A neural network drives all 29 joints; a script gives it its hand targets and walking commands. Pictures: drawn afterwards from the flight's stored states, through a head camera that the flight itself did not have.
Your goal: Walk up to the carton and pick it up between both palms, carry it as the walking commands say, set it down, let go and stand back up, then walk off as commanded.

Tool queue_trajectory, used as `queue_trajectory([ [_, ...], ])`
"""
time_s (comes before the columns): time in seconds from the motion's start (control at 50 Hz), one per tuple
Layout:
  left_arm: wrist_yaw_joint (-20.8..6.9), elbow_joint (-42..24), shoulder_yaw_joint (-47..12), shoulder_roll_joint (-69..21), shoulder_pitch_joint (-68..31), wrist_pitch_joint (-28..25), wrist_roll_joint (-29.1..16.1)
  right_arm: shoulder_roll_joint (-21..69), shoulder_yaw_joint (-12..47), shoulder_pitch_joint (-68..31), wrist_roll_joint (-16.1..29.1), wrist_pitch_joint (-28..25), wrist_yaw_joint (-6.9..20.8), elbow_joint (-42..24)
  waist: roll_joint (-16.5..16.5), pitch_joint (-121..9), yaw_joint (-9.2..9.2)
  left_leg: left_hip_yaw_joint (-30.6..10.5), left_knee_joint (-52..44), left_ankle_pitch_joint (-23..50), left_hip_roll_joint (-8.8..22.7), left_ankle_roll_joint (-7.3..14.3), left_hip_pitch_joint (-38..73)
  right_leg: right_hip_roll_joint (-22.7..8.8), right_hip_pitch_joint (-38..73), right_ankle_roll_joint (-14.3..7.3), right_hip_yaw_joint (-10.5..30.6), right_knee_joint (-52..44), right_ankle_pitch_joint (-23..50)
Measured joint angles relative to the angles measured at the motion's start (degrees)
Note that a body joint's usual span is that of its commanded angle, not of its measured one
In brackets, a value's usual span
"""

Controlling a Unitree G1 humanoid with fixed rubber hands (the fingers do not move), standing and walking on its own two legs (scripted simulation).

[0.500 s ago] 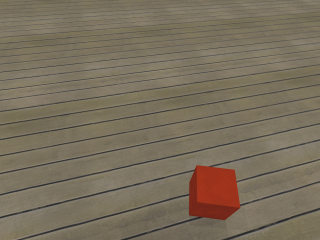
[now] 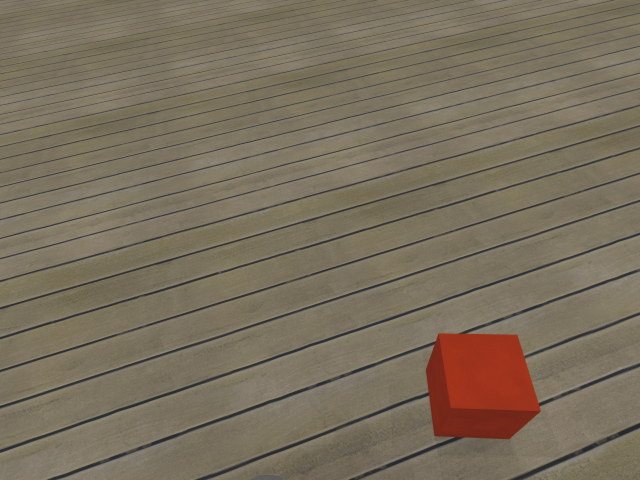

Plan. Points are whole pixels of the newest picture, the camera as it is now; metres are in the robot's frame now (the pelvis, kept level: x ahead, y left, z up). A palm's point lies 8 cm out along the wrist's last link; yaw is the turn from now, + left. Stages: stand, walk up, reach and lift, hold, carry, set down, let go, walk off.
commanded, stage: walk off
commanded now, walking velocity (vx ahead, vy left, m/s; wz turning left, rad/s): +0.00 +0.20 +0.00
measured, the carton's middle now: (474, 387) +0.49 -0.36 -0.65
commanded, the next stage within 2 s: none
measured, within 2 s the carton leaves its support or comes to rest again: neither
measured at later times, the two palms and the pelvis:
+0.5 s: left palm out of the picture +0.05 +0.38 -0.14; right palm out of the picture +0.03 -0.11 -0.15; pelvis +0.00 +0.13 -0.01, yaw -2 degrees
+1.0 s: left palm out of the picture -0.05 +0.52 -0.16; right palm out of the picture +0.06 +0.01 -0.13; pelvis -0.03 +0.26 -0.01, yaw +0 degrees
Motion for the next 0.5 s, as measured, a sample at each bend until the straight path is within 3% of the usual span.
queue_trajectory([
  [0.04, 0.0, 0.2, 0.4, 0.2, 0.5, -0.2, 0.2, -0.4, -0.3, -0.7, 0.2, 0.2, 0.1, -0.4, -0.5, 0.4, 0.29, -0.1, -2.0, 1.4, 1.7, -1.3, 0.2, -1.2, 0.2, 0.9, 0.1, -0.7, 0.5],
  [0.12, -0.5, 0.4, 1.1, 1.0, 0.6, -0.7, 0.9, -1.2, -0.3, -2.8, 0.9, 0.0, 0.7, -1.4, -1.5, 1.4, 1.24, 2.2, -14.7, 2.2, 5.2, -2.6, 3.7, -2.9, -0.7, 3.1, 0.2, 0.1, 0.7],
  [0.18, -1.0, 0.2, 1.8, 2.3, 0.8, -0.3, 1.1, -1.5, -0.1, -4.3, 0.8, -0.5, 1.0, -2.0, -2.6, 2.0, 2.29, 4.9, -25.4, 1.6, 5.4, -1.6, 8.1, -4.3, -2.4, 5.2, 0.6, 3.3, -0.6],
  [0.2, -1.1, 0.1, 2.1, 3.1, 0.9, -0.1, 1.1, -1.4, -0.2, -5.0, 0.7, -0.8, 1.0, -1.9, -3.6, 2.4, 2.57, 5.8, -27.8, 4.1, 4.5, -0.2, 9.3, -5.2, -3.4, 5.7, 1.3, 5.3, -1.4],
  [0.22, -1.2, 0.0, 2.5, 4.1, 0.9, 0.3, 1.1, -0.8, -0.3, -5.8, 0.5, -1.2, 0.9, -1.7, -5.5, 3.2, 3.00, 6.9, -27.5, 4.8, 3.4, 1.2, 9.6, -6.2, -4.5, 5.3, 3.1, 8.2, -4.0],
  [0.24, -1.1, -0.2, 2.8, 4.9, 1.0, 0.8, 0.9, -0.4, -0.2, -6.3, 0.3, -1.6, 0.8, -1.7, -6.3, 3.6, 3.33, 7.7, -26.4, 4.2, 3.2, 2.1, 9.4, -5.3, -6.4, 4.4, 5.2, 13.1, -9.1],
  [0.28, -0.5, -0.2, 2.7, 5.7, 1.3, 1.9, 0.1, 0.3, 0.2, -6.6, 0.4, -2.5, -0.1, -2.1, -6.5, 3.4, 2.25, 8.1, -26.1, 3.2, 3.4, 3.0, 9.5, -2.2, -10.2, 2.6, 7.8, 24.9, -15.5],
  [0.34, -0.6, -0.3, 2.4, 5.9, 0.2, 2.7, -0.3, 1.0, 0.8, -5.3, 0.4, -2.6, -1.4, -2.2, -6.3, 2.2, 0.82, 8.8, -28.8, 4.5, 2.9, 3.6, 10.4, 1.2, -13.5, 1.3, 7.8, 34.9, -15.6],
  [0.46, -0.2, -1.1, 1.0, 3.7, -2.8, 1.9, -0.4, 0.9, 1.6, -3.3, 0.2, -1.6, -2.0, -0.8, -4.5, 0.5, -0.33, 11.5, -31.3, 5.4, 0.3, 6.1, 11.6, 2.3, -8.5, 0.6, 2.5, 18.9, -12.7],
  [0.5, 0.1, -1.3, 0.5, 2.7, -3.4, 1.6, -0.6, 0.8, 1.9, -2.3, 0.7, -1.4, -2.1, -0.3, -3.6, 0.0, -0.64, 12.3, -30.2, 4.7, -0.8, 6.6, 11.2, 2.7, -4.6, 0.0, 1.6, 9.2, -7.0],
])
